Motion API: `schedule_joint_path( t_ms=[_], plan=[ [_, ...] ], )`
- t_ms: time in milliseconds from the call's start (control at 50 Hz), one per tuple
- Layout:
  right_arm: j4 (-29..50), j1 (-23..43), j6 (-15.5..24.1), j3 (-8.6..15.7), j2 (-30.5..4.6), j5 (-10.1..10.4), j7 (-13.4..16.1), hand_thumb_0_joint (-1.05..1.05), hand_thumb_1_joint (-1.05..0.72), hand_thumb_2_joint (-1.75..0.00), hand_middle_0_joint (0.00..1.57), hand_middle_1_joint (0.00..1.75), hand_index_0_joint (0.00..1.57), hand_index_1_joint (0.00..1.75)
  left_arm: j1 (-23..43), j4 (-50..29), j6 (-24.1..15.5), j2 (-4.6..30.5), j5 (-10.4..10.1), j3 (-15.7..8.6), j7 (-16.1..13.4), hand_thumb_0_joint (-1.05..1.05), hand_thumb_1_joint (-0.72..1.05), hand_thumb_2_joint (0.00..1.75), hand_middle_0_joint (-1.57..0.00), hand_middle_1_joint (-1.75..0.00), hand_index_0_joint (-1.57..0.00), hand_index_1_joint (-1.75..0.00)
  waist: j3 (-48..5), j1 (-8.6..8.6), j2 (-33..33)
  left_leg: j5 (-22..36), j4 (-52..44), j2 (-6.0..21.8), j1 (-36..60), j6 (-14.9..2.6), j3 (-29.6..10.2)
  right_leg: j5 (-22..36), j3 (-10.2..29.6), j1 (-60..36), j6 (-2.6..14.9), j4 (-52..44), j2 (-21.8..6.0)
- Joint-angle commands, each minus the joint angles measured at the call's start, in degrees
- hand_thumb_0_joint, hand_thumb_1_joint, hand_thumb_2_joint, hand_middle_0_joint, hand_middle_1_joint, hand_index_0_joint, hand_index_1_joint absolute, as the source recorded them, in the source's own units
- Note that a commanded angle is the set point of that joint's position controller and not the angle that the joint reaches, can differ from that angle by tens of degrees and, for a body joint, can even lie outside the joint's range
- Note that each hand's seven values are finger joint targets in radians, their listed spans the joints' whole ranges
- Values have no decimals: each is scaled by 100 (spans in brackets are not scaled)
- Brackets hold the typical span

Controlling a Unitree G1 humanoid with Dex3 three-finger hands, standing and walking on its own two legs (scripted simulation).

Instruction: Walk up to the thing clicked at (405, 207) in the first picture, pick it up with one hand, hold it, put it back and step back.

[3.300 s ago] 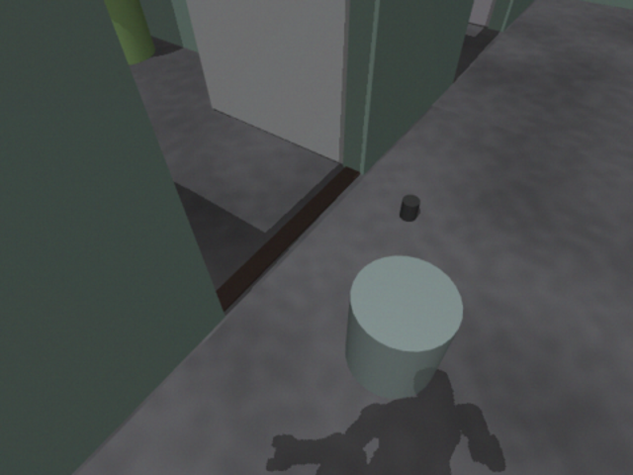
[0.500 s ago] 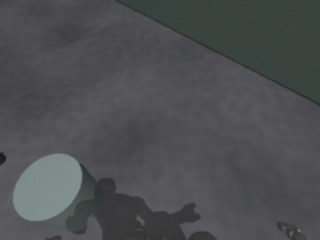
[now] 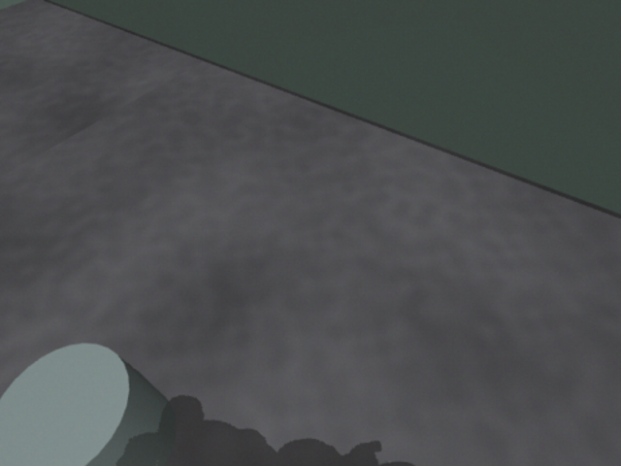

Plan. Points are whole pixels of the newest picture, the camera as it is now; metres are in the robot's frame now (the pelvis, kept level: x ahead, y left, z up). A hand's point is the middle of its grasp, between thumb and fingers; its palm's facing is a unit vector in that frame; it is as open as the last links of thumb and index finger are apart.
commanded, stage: walk up
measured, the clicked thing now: out of the picture +0.48 +1.24 -0.70
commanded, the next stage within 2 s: stand in 0.70 s
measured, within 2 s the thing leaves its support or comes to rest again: neither
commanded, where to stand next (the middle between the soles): +0.09 +0.03 m, yaw -1 degrees
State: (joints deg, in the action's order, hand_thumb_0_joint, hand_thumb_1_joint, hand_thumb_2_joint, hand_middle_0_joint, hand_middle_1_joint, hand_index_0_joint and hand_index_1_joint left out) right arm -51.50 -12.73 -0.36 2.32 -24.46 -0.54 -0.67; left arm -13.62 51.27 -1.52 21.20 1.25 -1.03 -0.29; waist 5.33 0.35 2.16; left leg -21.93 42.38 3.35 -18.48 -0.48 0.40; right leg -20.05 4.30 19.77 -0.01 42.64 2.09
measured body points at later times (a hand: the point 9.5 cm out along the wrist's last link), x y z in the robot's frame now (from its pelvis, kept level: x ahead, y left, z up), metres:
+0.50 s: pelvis +0.02 +0.01 +0.03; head +0.03 +0.01 +0.48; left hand +0.13 +0.31 -0.10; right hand +0.09 -0.30 -0.11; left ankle +0.02 +0.15 -0.71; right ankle +0.03 -0.13 -0.71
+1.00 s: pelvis +0.02 +0.01 +0.03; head +0.03 +0.01 +0.48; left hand +0.12 +0.31 -0.10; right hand +0.09 -0.29 -0.10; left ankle +0.02 +0.15 -0.71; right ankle +0.03 -0.13 -0.71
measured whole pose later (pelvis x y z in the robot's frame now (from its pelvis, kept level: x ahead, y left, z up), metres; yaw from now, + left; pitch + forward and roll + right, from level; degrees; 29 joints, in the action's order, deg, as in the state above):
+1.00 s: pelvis +0.02 +0.01 +0.03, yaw -2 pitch -2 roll +0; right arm -65.8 -4.8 0.2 1.0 -20.1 -0.5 -0.9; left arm -4.1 65.8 -0.6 19.5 0.3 0.0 -0.1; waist 3.3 0.9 0.3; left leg -10.9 19.1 2.4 -6.2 1.4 3.4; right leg -9.6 7.0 8.5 -1.7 19.9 0.5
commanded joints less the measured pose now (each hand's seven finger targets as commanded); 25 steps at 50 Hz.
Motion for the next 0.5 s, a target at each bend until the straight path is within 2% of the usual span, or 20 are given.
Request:
schedule_joint_path(
  t_ms=[0, 20, 40, 60, 100, 120, 140, 180, 240, 280, 360, 480],
  plan=[
    [196, 158, 296, 293, -1322, -45, 62, 0, -90, -90, 20, 30, 20, 30, 344, -286, -115, 1114, -134, -299, -65, 0, 90, 90, -20, -30, -20, -30, -534, 20, 91, -369, -1903, 1021, 348, -714, -1656, -31, 496, 290, 266, -594, -166],
    [195, 429, 281, 263, -1329, -22, 29, 0, -90, -90, 20, 30, 20, 30, 209, -89, -110, 1249, -125, -335, -90, 0, 90, 90, -20, -30, -20, -30, -422, -166, 138, -678, -2033, 1237, -110, -872, -1655, -375, 163, -282, 238, -480, -73],
    [161, 574, 266, 214, -1247, -45, 19, 0, -90, -90, 20, 30, 20, 30, 135, 14, -129, 1224, -101, -332, -85, 0, 90, 90, -20, -30, -20, -30, -366, -237, 28, -556, -1957, 1091, -254, -760, -1370, -290, 265, -505, 264, -772, -95],
    [104, 624, 243, 161, -1156, -45, 15, 0, -90, -90, 20, 30, 20, 30, 175, 99, -143, 1230, -103, -348, -65, 0, 90, 90, -20, -30, -20, -30, -220, -248, -40, -634, -1814, 787, -443, -558, -1002, -189, 512, -621, 333, -1162, -194],
    [-26, 585, 215, 129, -1046, -21, 6, 0, -90, -90, 20, 30, 20, 30, 422, 144, -173, 1380, -92, -347, -38, 0, 90, 90, -20, -30, -20, -30, -39, -80, -43, -654, -1535, 294, -276, -247, -522, -295, 1171, -265, 506, -1638, -495],
    [-123, 503, 229, 115, -1008, -18, 6, 0, -90, -90, 20, 30, 20, 30, 544, 154, -176, 1392, -95, -333, -34, 0, 90, 90, -20, -30, -20, -30, -179, -3, -51, -413, -1555, 277, 82, -211, -450, -125, 1241, -133, 522, -1676, -598],
    [-218, 424, 249, 113, -1000, -9, 11, 0, -90, -90, 20, 30, 20, 30, 671, 192, -173, 1343, -113, -306, -37, 0, 90, 90, -20, -30, -20, -30, -295, 48, -67, -166, -1655, 309, 314, -222, -460, 219, 1151, -130, 488, -1626, -584],
    [-279, 579, 269, 98, -980, 12, 10, 0, -90, -90, 20, 30, 20, 30, 677, 331, -171, 1239, -127, -252, -37, 0, 90, 90, -20, -30, -20, -30, -380, -12, -106, 103, -1763, 417, 466, -291, -494, 782, 890, -265, 386, -1597, -457],
    [-422, 625, 259, 75, -933, 37, 25, 0, -90, -90, 20, 30, 20, 30, 817, 483, -164, 1223, -133, -234, -43, 0, 90, 90, -20, -30, -20, -30, -473, 4, -341, 479, -1831, 429, 563, -267, -386, 1211, 884, -509, 338, -1681, -495],
    [-495, 746, 262, 79, -947, 40, 29, 0, -90, -90, 20, 30, 20, 30, 830, 572, -153, 1181, -137, -202, -48, 0, 90, 90, -20, -30, -20, -30, -607, -6, -240, 683, -1938, 485, 746, -271, -350, 1543, 807, -597, 298, -1660, -500],
    [-635, 840, 251, 81, -929, 55, 42, 0, -90, -90, 20, 30, 20, 30, 909, 742, -142, 1134, -157, -173, -59, 0, 90, 90, -20, -30, -20, -30, -826, -8, -207, 1245, -1998, 544, 1013, -264, -247, 2026, 726, -842, 250, -1659, -543],
    [-776, 1028, 211, 121, -896, 41, 32, 0, -90, -90, 20, 30, 20, 30, 1064, 898, -113, 1112, -135, -135, -69, 0, 90, 90, -20, -30, -20, -30, -798, 39, -261, 1318, -2141, 541, 1357, -226, -94, 2200, 762, -738, 206, -1871, -593]
  ],
)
